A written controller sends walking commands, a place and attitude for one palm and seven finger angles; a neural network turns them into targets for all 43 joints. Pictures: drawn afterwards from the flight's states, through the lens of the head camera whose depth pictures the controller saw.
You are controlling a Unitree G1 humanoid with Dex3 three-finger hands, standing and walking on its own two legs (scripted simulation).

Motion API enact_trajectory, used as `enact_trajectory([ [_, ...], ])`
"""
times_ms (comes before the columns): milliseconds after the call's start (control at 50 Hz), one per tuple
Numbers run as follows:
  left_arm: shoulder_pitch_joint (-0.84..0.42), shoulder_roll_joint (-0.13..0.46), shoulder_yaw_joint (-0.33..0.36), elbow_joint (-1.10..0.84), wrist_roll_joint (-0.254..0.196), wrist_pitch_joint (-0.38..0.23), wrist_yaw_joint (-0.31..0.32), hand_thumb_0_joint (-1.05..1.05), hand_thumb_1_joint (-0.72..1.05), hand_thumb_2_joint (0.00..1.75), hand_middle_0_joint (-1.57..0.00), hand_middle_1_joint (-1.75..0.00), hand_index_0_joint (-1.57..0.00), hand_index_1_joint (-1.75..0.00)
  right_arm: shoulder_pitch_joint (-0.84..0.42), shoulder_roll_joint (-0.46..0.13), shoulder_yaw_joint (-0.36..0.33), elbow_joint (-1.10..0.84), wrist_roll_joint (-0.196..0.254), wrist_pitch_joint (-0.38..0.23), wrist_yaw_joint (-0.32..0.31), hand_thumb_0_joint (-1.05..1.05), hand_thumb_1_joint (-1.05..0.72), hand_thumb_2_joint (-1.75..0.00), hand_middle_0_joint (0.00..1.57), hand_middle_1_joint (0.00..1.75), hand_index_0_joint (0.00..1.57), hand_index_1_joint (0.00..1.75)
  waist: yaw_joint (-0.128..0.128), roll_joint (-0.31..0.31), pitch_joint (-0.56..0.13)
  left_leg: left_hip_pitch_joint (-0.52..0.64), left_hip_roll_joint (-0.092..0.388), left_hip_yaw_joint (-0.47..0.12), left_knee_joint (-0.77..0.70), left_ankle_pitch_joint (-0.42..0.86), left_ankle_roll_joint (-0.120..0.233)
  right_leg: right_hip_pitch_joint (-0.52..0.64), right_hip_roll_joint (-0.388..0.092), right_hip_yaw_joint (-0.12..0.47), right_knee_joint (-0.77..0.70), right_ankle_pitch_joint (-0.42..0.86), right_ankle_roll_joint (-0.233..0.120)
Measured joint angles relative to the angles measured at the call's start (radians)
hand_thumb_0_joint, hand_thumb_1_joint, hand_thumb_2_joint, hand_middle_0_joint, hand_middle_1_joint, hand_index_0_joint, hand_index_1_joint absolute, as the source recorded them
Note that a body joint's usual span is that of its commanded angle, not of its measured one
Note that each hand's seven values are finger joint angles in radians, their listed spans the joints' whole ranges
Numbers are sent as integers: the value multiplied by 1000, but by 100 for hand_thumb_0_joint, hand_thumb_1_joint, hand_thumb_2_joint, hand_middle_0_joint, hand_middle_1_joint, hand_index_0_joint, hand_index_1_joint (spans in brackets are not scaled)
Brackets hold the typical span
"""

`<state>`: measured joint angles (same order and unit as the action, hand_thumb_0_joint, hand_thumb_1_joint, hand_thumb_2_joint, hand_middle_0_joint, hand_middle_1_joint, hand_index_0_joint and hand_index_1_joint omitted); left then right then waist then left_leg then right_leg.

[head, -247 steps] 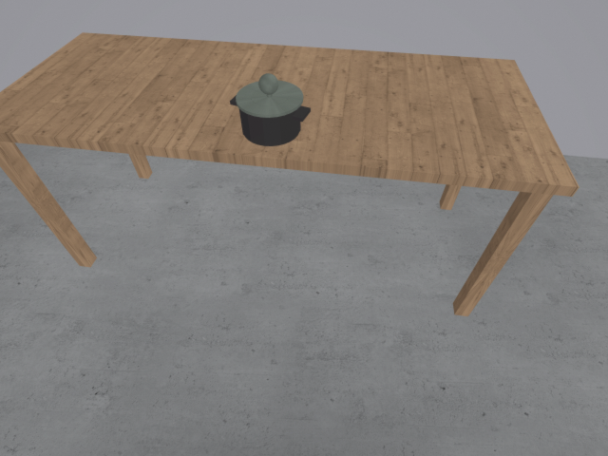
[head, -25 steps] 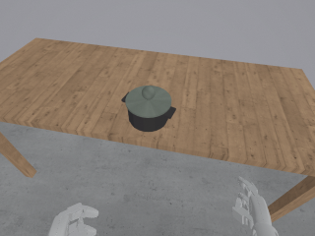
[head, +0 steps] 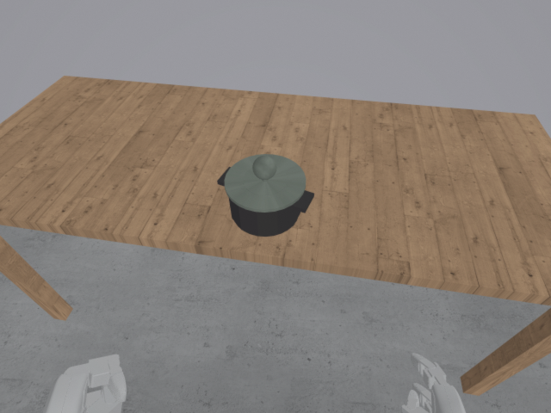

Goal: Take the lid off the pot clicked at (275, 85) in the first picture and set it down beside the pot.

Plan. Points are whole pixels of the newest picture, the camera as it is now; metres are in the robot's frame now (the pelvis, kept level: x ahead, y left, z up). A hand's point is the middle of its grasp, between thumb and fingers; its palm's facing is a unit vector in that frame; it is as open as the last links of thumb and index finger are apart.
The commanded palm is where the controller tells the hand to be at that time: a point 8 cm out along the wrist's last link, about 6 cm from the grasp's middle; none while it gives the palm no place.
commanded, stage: raise the hand higher, near the body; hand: left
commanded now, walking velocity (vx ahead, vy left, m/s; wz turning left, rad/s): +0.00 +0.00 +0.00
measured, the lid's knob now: (264, 167) +0.55 +0.08 +0.04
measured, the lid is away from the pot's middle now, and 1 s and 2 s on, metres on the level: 0.00 0.00 0.00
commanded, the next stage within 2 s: reach forward and open the fingers in 0.52 s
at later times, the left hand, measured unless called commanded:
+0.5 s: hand (104, 348) +0.17 +0.22 +0.08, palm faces +0.30 -0.87 -0.40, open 3.1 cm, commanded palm +0.12 +0.26 +0.11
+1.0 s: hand (89, 330) +0.18 +0.24 +0.09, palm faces -0.22 -0.07 -0.97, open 3.2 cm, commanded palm +0.18 +0.24 +0.15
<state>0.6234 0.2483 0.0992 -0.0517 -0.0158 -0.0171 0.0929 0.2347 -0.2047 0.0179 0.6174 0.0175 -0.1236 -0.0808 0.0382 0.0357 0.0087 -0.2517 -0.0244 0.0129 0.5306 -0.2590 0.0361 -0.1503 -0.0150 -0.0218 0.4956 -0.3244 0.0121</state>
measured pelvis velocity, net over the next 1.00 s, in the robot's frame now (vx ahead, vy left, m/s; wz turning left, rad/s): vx -0.01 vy -0.02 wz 0.01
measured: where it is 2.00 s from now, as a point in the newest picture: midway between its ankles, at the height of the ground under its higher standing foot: outside the picture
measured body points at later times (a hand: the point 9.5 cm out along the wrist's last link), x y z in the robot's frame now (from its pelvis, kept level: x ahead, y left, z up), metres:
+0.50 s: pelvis +0.01 -0.01 +0.00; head +0.00 -0.03 +0.45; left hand +0.15 +0.27 +0.10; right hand +0.21 -0.22 -0.07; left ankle +0.02 +0.09 -0.74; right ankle -0.04 -0.13 -0.74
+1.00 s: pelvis -0.01 -0.02 +0.00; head +0.00 -0.07 +0.45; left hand +0.19 +0.24 +0.15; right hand +0.21 -0.25 -0.10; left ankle +0.02 +0.09 -0.74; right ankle -0.04 -0.13 -0.74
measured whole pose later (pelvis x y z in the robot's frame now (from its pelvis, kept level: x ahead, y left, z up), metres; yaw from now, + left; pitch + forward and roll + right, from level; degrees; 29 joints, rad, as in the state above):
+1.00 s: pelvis -0.01 -0.02 +0.00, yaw +1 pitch +1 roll +0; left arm 0.41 0.64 0.09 -0.32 0.74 0.03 -0.15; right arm 0.11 -0.30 0.00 0.54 0.04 0.11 -0.03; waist 0.06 0.15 -0.03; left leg -0.30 -0.01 -0.01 0.52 -0.23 0.02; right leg -0.20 0.00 -0.04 0.50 -0.31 -0.01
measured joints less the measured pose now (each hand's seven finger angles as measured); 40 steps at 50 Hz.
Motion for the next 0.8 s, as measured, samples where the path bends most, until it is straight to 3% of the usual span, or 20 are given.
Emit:
enact_trajectory([
  [380,12,35,55,-222,-13,-28,-6,1,90,90,-129,-150,-129,-150,-49,6,3,-46,-8,0,13,1,-90,-90,20,30,20,30,28,8,4,60,7,-3,-46,5,-9,66,8,-2,-61,13,-7],
  [640,-26,59,101,-322,-26,-56,-7,1,90,90,-129,-150,-129,-150,-39,1,5,-23,-8,16,16,1,-90,-90,20,30,20,30,29,27,9,86,18,-5,-71,14,-21,89,20,-3,-84,23,-19],
  [740,-53,183,53,-391,443,39,25,1,88,90,-127,-149,-127,-149,-60,-33,3,-61,-19,116,48,1,-90,-90,20,30,20,30,39,38,-24,-7,25,4,-17,4,-25,-20,24,5,-4,1,-27],
  [800,-59,272,30,-386,643,86,1,1,83,90,-125,-145,-125,-145,-95,-56,-1,-72,-12,190,62,1,-90,-90,20,30,20,30,39,56,-30,-45,32,13,7,-1,-26,-64,30,14,27,-4,-29],
])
